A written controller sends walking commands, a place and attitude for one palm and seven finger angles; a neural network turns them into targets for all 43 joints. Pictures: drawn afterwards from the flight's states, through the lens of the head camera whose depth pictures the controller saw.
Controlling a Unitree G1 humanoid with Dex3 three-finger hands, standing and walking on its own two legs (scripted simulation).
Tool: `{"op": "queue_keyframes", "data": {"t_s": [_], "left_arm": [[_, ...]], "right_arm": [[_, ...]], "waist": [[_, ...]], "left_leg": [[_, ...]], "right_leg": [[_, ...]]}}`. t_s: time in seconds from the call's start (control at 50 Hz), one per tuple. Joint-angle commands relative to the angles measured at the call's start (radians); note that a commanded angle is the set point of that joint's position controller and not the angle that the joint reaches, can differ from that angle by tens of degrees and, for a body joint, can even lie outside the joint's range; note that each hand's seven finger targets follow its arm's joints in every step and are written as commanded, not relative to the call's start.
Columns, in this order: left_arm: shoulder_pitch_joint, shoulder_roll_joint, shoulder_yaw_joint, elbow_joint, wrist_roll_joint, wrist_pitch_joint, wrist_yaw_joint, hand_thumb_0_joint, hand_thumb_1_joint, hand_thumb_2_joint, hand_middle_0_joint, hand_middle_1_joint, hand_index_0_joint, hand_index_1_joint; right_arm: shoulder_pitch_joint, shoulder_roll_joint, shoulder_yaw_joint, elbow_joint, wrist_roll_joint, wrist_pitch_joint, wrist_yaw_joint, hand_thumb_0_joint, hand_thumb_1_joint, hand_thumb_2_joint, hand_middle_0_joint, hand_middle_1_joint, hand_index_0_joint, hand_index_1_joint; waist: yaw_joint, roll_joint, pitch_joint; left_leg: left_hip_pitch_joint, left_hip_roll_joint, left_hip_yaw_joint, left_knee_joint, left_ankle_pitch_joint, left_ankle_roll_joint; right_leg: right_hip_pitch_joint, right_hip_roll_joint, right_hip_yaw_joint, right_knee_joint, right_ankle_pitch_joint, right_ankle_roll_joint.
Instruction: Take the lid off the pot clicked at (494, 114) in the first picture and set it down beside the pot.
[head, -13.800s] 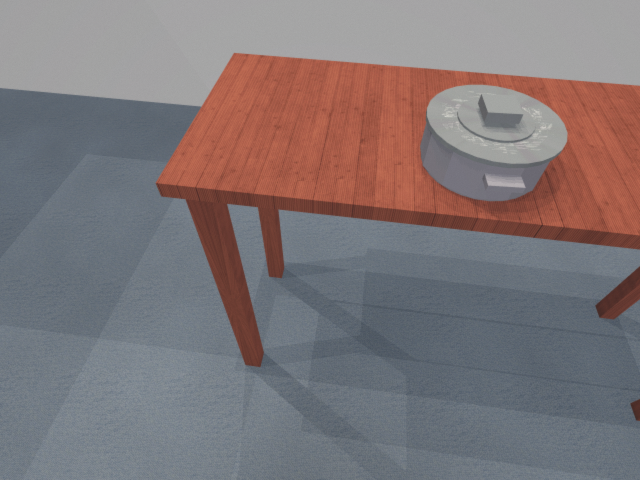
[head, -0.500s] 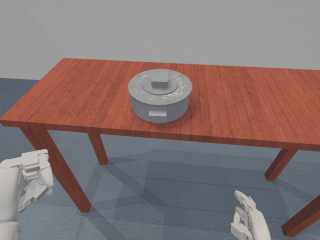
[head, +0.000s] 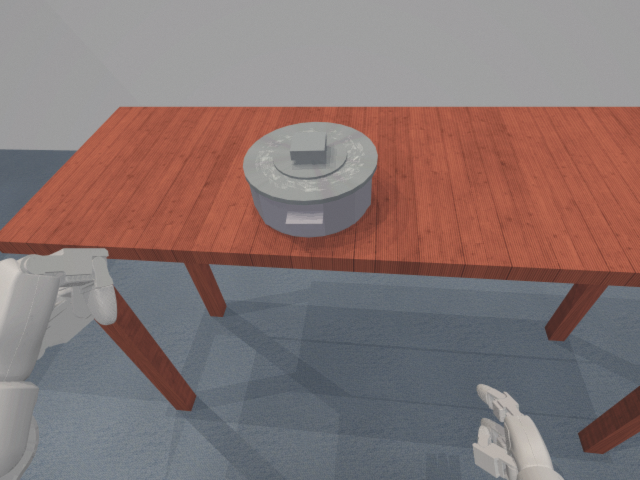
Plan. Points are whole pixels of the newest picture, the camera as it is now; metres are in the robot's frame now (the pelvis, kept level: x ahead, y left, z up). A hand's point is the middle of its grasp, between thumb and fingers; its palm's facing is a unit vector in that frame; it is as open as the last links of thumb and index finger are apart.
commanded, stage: reach forward and open the fingers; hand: left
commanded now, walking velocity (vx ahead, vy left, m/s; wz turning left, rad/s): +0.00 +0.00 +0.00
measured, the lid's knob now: (308, 145) +0.54 +0.10 +0.15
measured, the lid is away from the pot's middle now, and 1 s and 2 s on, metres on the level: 0.00 0.00 0.00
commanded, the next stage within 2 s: move the open hand above the knob in 1.26 s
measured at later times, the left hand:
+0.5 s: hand (85, 279) +0.23 +0.26 +0.20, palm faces +0.07 -0.07 -0.99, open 5.5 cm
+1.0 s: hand (98, 232) +0.27 +0.26 +0.22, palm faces +0.03 -0.03 -1.00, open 9.7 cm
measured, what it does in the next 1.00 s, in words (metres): stands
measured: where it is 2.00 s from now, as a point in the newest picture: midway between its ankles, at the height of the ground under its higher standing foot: outside the picture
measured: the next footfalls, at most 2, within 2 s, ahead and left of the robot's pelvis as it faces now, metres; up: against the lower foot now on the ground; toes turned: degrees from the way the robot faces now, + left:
none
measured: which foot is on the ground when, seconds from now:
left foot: down 0.00-1.00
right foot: down 0.00-1.00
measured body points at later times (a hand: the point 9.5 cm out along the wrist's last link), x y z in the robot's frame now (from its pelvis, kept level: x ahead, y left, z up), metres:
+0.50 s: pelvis -0.02 +0.00 +0.00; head -0.03 -0.05 +0.45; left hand +0.22 +0.26 +0.25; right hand +0.23 -0.19 -0.08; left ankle -0.01 +0.10 -0.74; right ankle +0.02 -0.10 -0.74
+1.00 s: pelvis -0.04 +0.01 +0.00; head -0.05 -0.05 +0.45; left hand +0.26 +0.26 +0.27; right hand +0.17 -0.20 -0.10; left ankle -0.01 +0.10 -0.74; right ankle +0.02 -0.09 -0.74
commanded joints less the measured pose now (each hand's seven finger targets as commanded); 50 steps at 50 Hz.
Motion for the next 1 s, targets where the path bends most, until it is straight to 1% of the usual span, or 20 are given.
{"op": "queue_keyframes", "data": {"t_s": [0.0, 0.06, 0.18, 0.2, 0.26, 0.3, 0.34, 0.4, 0.44, 0.5, 0.56, 0.58, 0.64, 0.68, 0.7, 0.78, 0.8, 0.86, 0.92, 0.98], "left_arm": [[-0.147, 0.314, 0.143, -0.153, 0.211, 0.09, -0.001, 0.0, 0.658, 1.089, -1.248, -1.181, -1.248, -1.181], [-0.191, 0.333, 0.105, -0.035, 0.285, 0.128, -0.057, 0.0, 0.566, 1.152, -1.227, -1.074, -1.227, -1.074], [-0.325, 0.347, 0.037, -0.029, 0.28, 0.168, -0.197, 0.0, 0.362, 1.278, -1.175, -0.861, -1.175, -0.861], [-0.429, 0.382, 0.028, -0.029, 0.294, 0.159, -0.218, 0.0, 0.327, 1.299, -1.166, -0.826, -1.166, -0.826], [-0.501, 0.432, 0.038, 0.075, 0.317, 0.163, -0.267, 0.0, 0.219, 1.362, -1.136, -0.72, -1.136, -0.72], [-0.562, 0.471, 0.05, 0.104, 0.33, 0.163, -0.307, 0.0, 0.148, 1.404, -1.115, -0.649, -1.115, -0.649], [-0.598, 0.444, 0.015, 0.148, 0.329, 0.159, -0.338, 0.0, 0.076, 1.446, -1.093, -0.578, -1.093, -0.578], [-0.644, 0.416, -0.034, 0.117, 0.326, 0.152, -0.384, 0.0, -0.03, 1.509, -1.06, -0.471, -1.06, -0.471], [-0.666, 0.42, -0.037, 0.119, 0.322, 0.147, -0.4, 0.0, -0.099, 1.551, -1.037, -0.4, -1.037, -0.4], [-0.749, 0.494, 0.006, 0.154, 0.347, 0.141, -0.421, 0.0, -0.203, 1.614, -1.002, -0.294, -1.002, -0.294], [-0.805, 0.514, 0.014, 0.271, 0.358, 0.133, -0.437, 0.0, -0.304, 1.677, -0.966, -0.187, -0.966, -0.187], [-0.777, 0.502, 0.021, 0.303, 0.352, 0.139, -0.442, 0.0, -0.338, 1.698, -0.954, -0.152, -0.954, -0.152], [-0.882, 0.415, -0.088, 0.287, 0.334, 0.117, -0.468, 0.0, -0.405, 1.74, -0.928, -0.081, -0.928, -0.081], [-0.853, 0.375, -0.11, 0.237, 0.323, 0.115, -0.474, 0.0, -0.405, 1.74, -0.923, -0.081, -0.923, -0.081], [-0.923, 0.417, -0.106, 0.21, 0.339, 0.106, -0.48, 0.0, -0.405, 1.74, -0.921, -0.081, -0.921, -0.081], [-1.0, 0.571, 0.035, 0.314, 0.376, 0.107, -0.457, 0.0, -0.403, 1.74, -0.912, -0.081, -0.912, -0.081], [-1.092, 0.595, 0.022, 0.352, 0.397, 0.106, -0.464, 0.0, -0.403, 1.74, -0.91, -0.081, -0.91, -0.081], [-1.088, 0.469, -0.081, 0.485, 0.379, 0.11, -0.481, 0.0, -0.401, 1.74, -0.905, -0.081, -0.905, -0.081], [-1.017, 0.361, -0.164, 0.428, 0.35, 0.108, -0.509, 0.0, -0.4, 1.74, -0.902, -0.081, -0.902, -0.081], [-1.046, 0.363, -0.165, 0.353, 0.357, 0.114, -0.504, 0.0, -0.399, 1.74, -0.901, -0.081, -0.901, -0.081]], "right_arm": [[-0.235, -0.102, -0.029, -0.209, 0.023, 0.046, 0.001, 0.0, -0.9, -0.9, 0.2, 0.3, 0.2, 0.3], [-0.239, -0.109, -0.035, -0.182, 0.034, 0.065, -0.004, 0.0, -0.9, -0.9, 0.2, 0.3, 0.2, 0.3], [-0.299, -0.108, -0.022, -0.19, 0.061, 0.052, -0.004, 0.0, -0.9, -0.9, 0.2, 0.3, 0.2, 0.3], [-0.273, -0.109, -0.019, -0.169, 0.05, 0.051, -0.011, 0.0, -0.9, -0.9, 0.2, 0.3, 0.2, 0.3], [-0.26, -0.109, -0.013, -0.14, 0.045, 0.047, -0.025, 0.0, -0.9, -0.9, 0.2, 0.3, 0.2, 0.3], [-0.272, -0.107, -0.001, -0.14, 0.044, 0.049, -0.021, 0.0, -0.9, -0.9, 0.2, 0.3, 0.2, 0.3], [-0.268, -0.107, -0.002, -0.139, 0.044, 0.052, -0.022, 0.0, -0.9, -0.9, 0.2, 0.3, 0.2, 0.3], [-0.277, -0.101, 0.001, -0.149, 0.041, 0.041, -0.009, 0.0, -0.9, -0.9, 0.2, 0.3, 0.2, 0.3], [-0.27, -0.103, 0.0, -0.151, 0.042, 0.041, -0.005, 0.0, -0.9, -0.9, 0.2, 0.3, 0.2, 0.3], [-0.27, -0.108, 0.007, -0.147, 0.037, 0.038, -0.003, 0.0, -0.9, -0.9, 0.2, 0.3, 0.2, 0.3], [-0.252, -0.116, 0.005, -0.139, 0.04, 0.044, -0.008, 0.0, -0.9, -0.9, 0.2, 0.3, 0.2, 0.3], [-0.262, -0.116, 0.001, -0.151, 0.046, 0.039, -0.003, 0.0, -0.9, -0.9, 0.2, 0.3, 0.2, 0.3], [-0.252, -0.111, 0.001, -0.154, 0.051, 0.035, 0.0, 0.0, -0.9, -0.9, 0.2, 0.3, 0.2, 0.3], [-0.267, -0.107, -0.009, -0.178, 0.059, 0.014, 0.007, 0.0, -0.9, -0.9, 0.2, 0.3, 0.2, 0.3], [-0.254, -0.106, -0.003, -0.169, 0.05, 0.014, 0.009, 0.0, -0.9, -0.9, 0.2, 0.3, 0.2, 0.3], [-0.24, -0.128, -0.009, -0.14, 0.047, 0.015, -0.003, 0.0, -0.9, -0.9, 0.2, 0.3, 0.2, 0.3], [-0.239, -0.122, 0.003, -0.132, 0.043, 0.019, -0.005, 0.0, -0.9, -0.9, 0.2, 0.3, 0.2, 0.3], [-0.219, -0.123, -0.003, -0.127, 0.055, 0.029, -0.004, 0.0, -0.9, -0.9, 0.2, 0.3, 0.2, 0.3], [-0.225, -0.114, -0.011, -0.158, 0.06, 0.022, 0.014, 0.0, -0.9, -0.9, 0.2, 0.3, 0.2, 0.3], [-0.243, -0.115, -0.012, -0.181, 0.065, 0.008, 0.017, 0.0, -0.9, -0.9, 0.2, 0.3, 0.2, 0.3]], "waist": [[0.02, -0.069, -0.169], [0.013, -0.086, -0.173], [-0.008, -0.051, -0.214], [-0.012, -0.054, -0.233], [-0.011, -0.053, -0.164], [-0.009, -0.038, -0.171], [-0.014, -0.037, -0.129], [-0.012, 0.023, -0.191], [-0.012, 0.01, -0.184], [-0.005, 0.006, -0.216], [-0.003, -0.026, -0.169], [-0.006, -0.03, -0.159], [-0.019, -0.023, -0.17], [-0.019, 0.032, -0.217], [-0.011, 0.007, -0.267], [-0.006, -0.01, -0.223], [-0.001, -0.027, -0.233], [-0.016, -0.038, -0.14], [-0.013, -0.052, -0.205], [-0.028, -0.029, -0.235]], "left_leg": [[-0.089, -0.013, 0.002, -0.05, 0.206, -0.003], [-0.065, -0.011, -0.017, -0.05, 0.225, 0.005], [-0.002, -0.011, -0.039, -0.054, 0.282, 0.007], [-0.004, -0.015, -0.038, -0.064, 0.279, 0.011], [-0.002, -0.013, -0.042, -0.088, 0.262, 0.012], [-0.011, -0.015, -0.043, -0.092, 0.274, 0.008], [-0.014, -0.013, -0.04, -0.103, 0.257, 0.006], [0.011, -0.019, -0.04, -0.1, 0.283, 0.004], [0.01, -0.014, -0.044, -0.113, 0.275, 0.004], [-0.012, -0.015, -0.044, -0.119, 0.243, 0.003], [-0.037, -0.011, -0.044, -0.135, 0.193, 0.004], [-0.039, -0.007, -0.049, -0.128, 0.184, -0.001], [-0.029, -0.01, -0.05, -0.144, 0.144, 0.004], [0.019, -0.01, -0.058, -0.129, 0.165, 0.005], [0.009, -0.013, -0.062, -0.141, 0.168, 0.007], [-0.027, -0.007, -0.069, -0.145, 0.136, 0.007], [-0.057, -0.011, -0.064, -0.151, 0.122, 0.006], [-0.071, -0.006, -0.058, -0.162, 0.082, 0.002], [-0.042, -0.008, -0.053, -0.145, 0.111, 0.006], [-0.015, -0.006, -0.059, -0.134, 0.088, 0.01]], "right_leg": [[0.12, -0.023, 0.064, -0.052, 0.089, 0.012], [0.105, -0.028, 0.051, -0.054, 0.118, 0.024], [0.139, -0.02, 0.039, -0.059, 0.213, 0.035], [0.154, -0.032, 0.028, -0.059, 0.197, 0.037], [0.135, -0.028, 0.024, -0.082, 0.168, 0.035], [0.157, -0.028, 0.022, -0.081, 0.17, 0.028], [0.138, -0.026, 0.019, -0.093, 0.157, 0.03], [0.165, -0.027, 0.021, -0.088, 0.176, 0.024], [0.159, -0.022, 0.015, -0.093, 0.167, 0.027], [0.185, -0.026, 0.023, -0.091, 0.118, 0.021], [0.147, -0.025, 0.019, -0.104, 0.06, 0.023], [0.133, -0.013, 0.029, -0.11, 0.051, 0.019], [0.115, -0.026, 0.01, -0.108, 0.011, 0.025], [0.108, -0.012, 0.022, -0.104, 0.034, 0.017], [0.156, -0.029, 0.016, -0.091, 0.03, 0.017], [0.134, -0.014, 0.029, -0.106, -0.014, 0.013], [0.157, -0.037, 0.03, -0.097, -0.039, 0.013], [0.081, -0.031, 0.01, -0.105, -0.062, 0.016], [0.111, -0.038, 0.019, -0.089, -0.01, 0.014], [0.09, -0.023, 0.026, -0.086, -0.025, 0.016]]}}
